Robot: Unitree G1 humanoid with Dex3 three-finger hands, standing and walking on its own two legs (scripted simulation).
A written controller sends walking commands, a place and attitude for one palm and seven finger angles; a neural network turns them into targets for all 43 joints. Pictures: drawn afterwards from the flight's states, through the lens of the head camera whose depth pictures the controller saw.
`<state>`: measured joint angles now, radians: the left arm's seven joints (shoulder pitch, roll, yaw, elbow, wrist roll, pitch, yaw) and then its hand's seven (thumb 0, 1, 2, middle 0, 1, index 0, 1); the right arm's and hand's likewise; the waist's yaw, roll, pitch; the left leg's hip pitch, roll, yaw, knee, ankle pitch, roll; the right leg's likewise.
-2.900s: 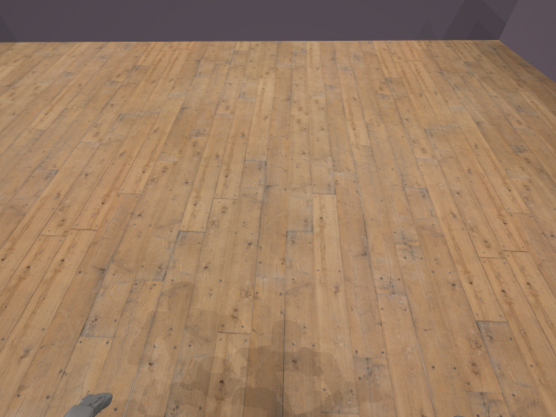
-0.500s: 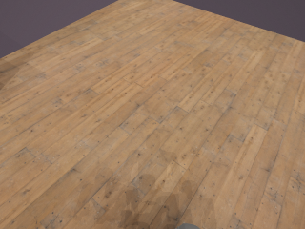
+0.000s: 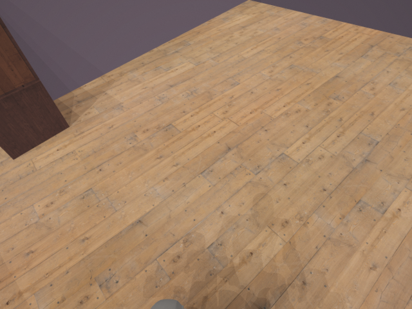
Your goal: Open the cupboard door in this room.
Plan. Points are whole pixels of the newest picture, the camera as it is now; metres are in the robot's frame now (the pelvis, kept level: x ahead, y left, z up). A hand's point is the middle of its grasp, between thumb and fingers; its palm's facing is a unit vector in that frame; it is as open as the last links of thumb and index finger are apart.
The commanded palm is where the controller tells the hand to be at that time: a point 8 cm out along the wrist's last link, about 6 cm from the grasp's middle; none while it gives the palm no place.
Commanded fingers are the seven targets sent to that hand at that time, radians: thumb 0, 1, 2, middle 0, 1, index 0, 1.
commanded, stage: turn or walk to find it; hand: left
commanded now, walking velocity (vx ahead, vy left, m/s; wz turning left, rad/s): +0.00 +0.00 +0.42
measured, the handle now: out of the picture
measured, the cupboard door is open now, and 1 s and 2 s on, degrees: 0 0 0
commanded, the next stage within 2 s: stand and wait in 1.02 s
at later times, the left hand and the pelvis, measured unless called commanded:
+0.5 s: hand out of the picture -0.02 +0.28 -0.18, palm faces +0.26 -0.94 -0.22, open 7.4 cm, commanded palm none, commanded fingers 0.00 0.90 0.90 -0.20 -0.30 -0.20 -0.30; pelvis -0.02 +0.06 +0.00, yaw +11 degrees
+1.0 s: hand out of the picture -0.04 +0.20 -0.14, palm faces +0.41 -0.87 -0.28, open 7.4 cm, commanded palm none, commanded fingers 0.00 0.90 0.90 -0.20 -0.30 -0.20 -0.30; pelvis -0.05 -0.01 +0.00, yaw +24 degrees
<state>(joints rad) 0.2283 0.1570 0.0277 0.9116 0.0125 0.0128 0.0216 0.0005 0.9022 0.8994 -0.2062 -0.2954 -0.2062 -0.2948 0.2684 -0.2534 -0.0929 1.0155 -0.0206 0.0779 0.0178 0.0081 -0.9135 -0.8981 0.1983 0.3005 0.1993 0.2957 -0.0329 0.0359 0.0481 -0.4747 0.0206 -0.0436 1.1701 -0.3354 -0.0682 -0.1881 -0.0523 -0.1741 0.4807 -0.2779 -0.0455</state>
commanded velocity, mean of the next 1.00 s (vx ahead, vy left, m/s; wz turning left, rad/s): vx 0.00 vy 0.00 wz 0.42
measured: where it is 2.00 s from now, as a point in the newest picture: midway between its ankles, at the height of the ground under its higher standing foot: outside the picture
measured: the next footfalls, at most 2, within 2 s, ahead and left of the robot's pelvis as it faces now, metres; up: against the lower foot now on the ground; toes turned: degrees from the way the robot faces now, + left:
left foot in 0.26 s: +0.01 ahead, +0.15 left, +0.00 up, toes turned +12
right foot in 0.82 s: +0.02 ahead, -0.08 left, +0.00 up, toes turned +17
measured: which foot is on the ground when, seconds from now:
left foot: up 0.00-0.24, down 0.26-0.84, up 0.86-1.00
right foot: down 0.00-0.26, up 0.28-0.80, down 0.82-1.00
